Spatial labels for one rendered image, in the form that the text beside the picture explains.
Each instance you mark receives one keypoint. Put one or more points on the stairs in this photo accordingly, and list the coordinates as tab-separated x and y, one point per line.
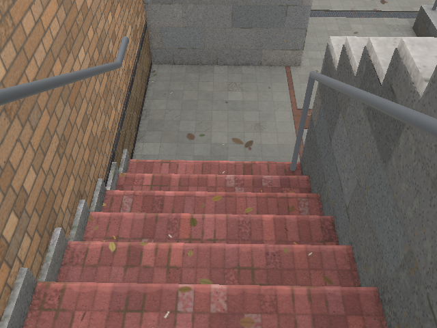
208	244

